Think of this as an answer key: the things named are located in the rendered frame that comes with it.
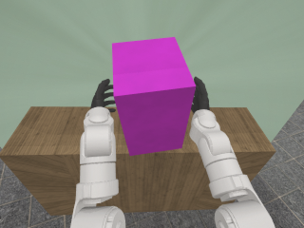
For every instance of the right robot upper arm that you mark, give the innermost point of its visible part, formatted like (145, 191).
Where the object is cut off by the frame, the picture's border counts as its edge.
(242, 214)

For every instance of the right robot forearm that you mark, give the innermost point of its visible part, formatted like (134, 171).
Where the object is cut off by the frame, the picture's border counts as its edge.
(227, 182)

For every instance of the left robot upper arm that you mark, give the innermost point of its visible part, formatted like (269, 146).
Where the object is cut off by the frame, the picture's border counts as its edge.
(99, 217)

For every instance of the right robot hand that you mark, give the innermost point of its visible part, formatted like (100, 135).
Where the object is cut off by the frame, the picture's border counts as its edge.
(200, 101)

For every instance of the carton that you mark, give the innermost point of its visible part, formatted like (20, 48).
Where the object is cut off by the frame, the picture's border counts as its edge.
(153, 90)

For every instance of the pedestal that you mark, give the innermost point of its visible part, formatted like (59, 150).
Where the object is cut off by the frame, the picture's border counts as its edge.
(43, 152)

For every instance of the left robot hand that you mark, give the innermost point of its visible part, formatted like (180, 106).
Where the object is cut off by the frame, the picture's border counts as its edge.
(100, 96)

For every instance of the left robot forearm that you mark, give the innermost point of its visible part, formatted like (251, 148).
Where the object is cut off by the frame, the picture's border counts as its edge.
(98, 181)

